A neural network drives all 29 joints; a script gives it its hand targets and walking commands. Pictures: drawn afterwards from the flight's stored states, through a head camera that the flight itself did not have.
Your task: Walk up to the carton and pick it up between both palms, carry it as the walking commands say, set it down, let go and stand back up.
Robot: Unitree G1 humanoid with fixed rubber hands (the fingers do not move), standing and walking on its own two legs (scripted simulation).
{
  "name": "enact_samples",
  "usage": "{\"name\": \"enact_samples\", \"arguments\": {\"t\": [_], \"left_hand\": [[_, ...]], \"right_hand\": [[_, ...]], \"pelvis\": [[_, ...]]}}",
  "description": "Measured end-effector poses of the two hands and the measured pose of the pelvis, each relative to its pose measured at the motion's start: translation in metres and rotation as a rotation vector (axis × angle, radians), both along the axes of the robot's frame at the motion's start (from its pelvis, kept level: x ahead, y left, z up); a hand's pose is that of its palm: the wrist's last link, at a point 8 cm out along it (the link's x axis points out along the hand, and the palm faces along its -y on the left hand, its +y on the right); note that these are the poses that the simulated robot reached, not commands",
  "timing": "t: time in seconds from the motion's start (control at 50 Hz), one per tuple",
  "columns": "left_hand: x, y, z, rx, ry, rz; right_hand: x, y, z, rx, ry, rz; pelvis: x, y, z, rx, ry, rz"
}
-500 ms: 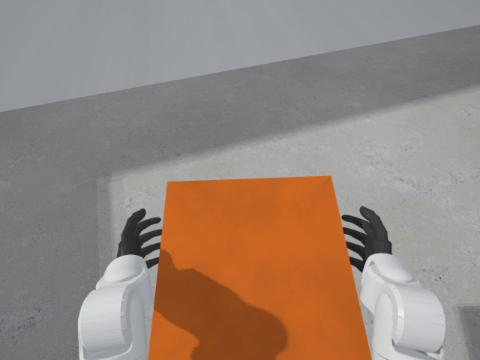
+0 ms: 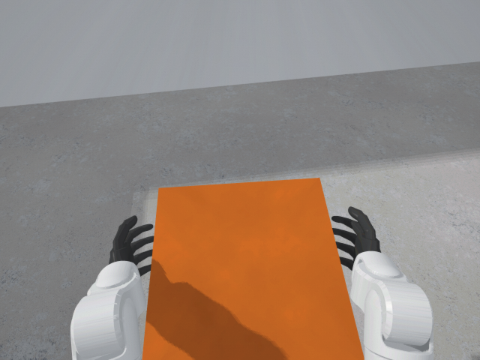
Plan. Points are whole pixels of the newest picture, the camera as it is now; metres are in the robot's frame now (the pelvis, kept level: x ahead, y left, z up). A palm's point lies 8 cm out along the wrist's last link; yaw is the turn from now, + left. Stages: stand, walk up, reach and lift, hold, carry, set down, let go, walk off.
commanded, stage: carry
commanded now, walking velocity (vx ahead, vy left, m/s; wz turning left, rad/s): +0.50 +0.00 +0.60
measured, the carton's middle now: (245, 277) +0.26 +0.00 +0.00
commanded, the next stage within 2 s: none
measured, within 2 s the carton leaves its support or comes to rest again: neither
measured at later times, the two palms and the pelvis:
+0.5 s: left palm (111, 147) +0.48 +0.24 +0.10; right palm (268, 100) +0.62 -0.08 +0.10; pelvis +0.33 -0.02 +0.01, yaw +24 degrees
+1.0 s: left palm (83, 93) +0.70 +0.36 +0.09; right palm (214, 55) +0.83 +0.04 +0.10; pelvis +0.53 +0.10 +0.01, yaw +24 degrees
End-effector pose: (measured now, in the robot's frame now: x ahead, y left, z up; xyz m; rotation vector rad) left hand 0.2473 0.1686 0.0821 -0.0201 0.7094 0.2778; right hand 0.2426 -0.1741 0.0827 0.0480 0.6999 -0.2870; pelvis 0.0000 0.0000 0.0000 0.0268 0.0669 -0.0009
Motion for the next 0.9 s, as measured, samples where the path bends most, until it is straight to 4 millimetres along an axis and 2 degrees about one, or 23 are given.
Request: {"name": "enact_samples", "arguments": {"t": [0.08,0.18,0.26,0.36,0.42,0.5,0.58,0.66,0.72,0.8,0.9], "left_hand": [[0.044,0.011,0.003,-0.017,0.003,0.029],[0.092,0.027,0.009,-0.04,-0.045,0.121],[0.135,0.035,0.011,-0.037,-0.078,0.198],[0.194,0.04,0.009,0.0,-0.114,0.279],[0.214,0.051,0.011,0.015,-0.064,0.334],[0.235,0.068,0.022,0.016,-0.04,0.423],[0.264,0.089,0.033,0.03,-0.054,0.483],[0.302,0.115,0.037,0.038,-0.07,0.502],[0.332,0.139,0.031,0.033,-0.081,0.5],[0.378,0.17,0.012,0.001,-0.088,0.478],[0.42,0.183,0.0,-0.039,-0.021,0.438]], "right_hand": [[0.056,0.011,0.011,-0.023,0.004,0.033],[0.136,0.029,0.027,-0.044,-0.043,0.124],[0.203,0.041,0.028,-0.039,-0.076,0.199],[0.288,0.053,0.014,-0.003,-0.113,0.281],[0.327,0.068,0.01,0.016,-0.063,0.333],[0.375,0.096,0.018,0.014,-0.04,0.424],[0.424,0.126,0.028,0.025,-0.055,0.486],[0.467,0.155,0.03,0.034,-0.071,0.504],[0.497,0.178,0.025,0.031,-0.081,0.501],[0.534,0.205,0.014,0.003,-0.086,0.476],[0.564,0.213,0.011,-0.034,-0.018,0.433]], "pelvis": [[0.047,0.001,0.013,-0.043,0.012,0.049],[0.11,-0.005,0.017,-0.066,0.015,0.123],[0.17,-0.013,0.01,-0.062,0.012,0.174],[0.249,-0.021,-0.01,-0.041,-0.017,0.29],[0.283,-0.02,-0.003,-0.046,-0.025,0.356],[0.33,-0.015,0.01,-0.021,-0.033,0.414],[0.373,-0.002,0.017,0.005,-0.028,0.444],[0.413,0.02,0.016,0.012,-0.023,0.46],[0.442,0.043,0.008,0.007,-0.023,0.459],[0.478,0.074,-0.008,0.013,-0.022,0.428],[0.506,0.091,0.003,-0.006,0.0,0.419]]}}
